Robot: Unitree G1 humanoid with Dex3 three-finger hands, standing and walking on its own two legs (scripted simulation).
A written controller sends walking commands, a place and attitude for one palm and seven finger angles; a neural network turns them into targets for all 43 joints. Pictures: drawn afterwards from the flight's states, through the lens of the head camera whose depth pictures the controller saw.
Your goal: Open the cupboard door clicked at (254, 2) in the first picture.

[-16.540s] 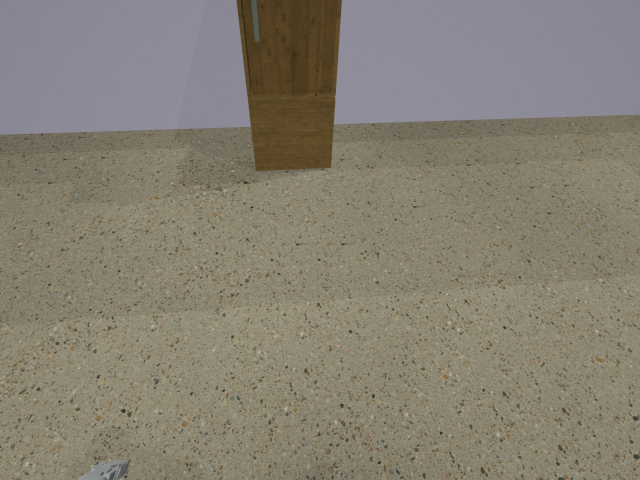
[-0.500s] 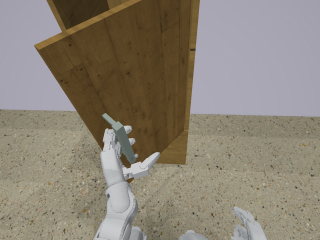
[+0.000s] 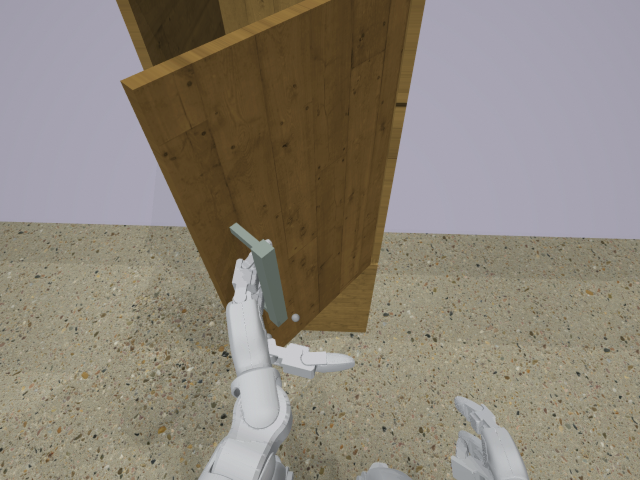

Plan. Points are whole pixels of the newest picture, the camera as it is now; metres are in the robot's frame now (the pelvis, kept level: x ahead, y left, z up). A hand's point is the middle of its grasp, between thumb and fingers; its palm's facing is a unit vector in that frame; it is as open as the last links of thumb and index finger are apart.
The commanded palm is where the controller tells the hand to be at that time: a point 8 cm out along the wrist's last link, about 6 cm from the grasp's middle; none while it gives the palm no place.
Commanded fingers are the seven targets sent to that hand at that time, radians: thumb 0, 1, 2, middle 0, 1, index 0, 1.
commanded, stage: slide the hand sideways off the handle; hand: left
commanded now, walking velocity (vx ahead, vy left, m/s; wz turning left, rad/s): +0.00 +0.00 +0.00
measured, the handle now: (261, 279) +0.36 +0.09 +0.05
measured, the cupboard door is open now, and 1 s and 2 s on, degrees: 49 49 49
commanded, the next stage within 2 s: draw the hand back to the body in 1.20 s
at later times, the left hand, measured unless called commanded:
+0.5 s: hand (268, 359) +0.25 +0.07 +0.04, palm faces -0.09 -1.00 +0.01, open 16.3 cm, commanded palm +0.23 +0.12 +0.05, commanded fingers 0.00 -0.50 0.30 -0.15 -0.30 -0.15 -0.30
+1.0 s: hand (224, 388) +0.22 +0.11 +0.04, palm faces -0.01 -1.00 +0.01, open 16.3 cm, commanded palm +0.19 +0.16 +0.05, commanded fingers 0.00 -0.50 0.30 -0.15 -0.30 -0.15 -0.30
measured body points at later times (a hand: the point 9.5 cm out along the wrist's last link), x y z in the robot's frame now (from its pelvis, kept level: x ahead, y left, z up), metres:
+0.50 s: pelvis -0.01 +0.05 -0.01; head +0.05 +0.05 +0.43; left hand +0.25 +0.12 +0.05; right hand +0.16 -0.17 -0.10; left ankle +0.02 +0.13 -0.66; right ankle +0.00 -0.06 -0.66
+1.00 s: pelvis +0.01 +0.04 -0.01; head +0.07 +0.04 +0.43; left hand +0.22 +0.17 +0.05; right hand +0.20 -0.17 -0.09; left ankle +0.02 +0.13 -0.66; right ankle +0.00 -0.06 -0.66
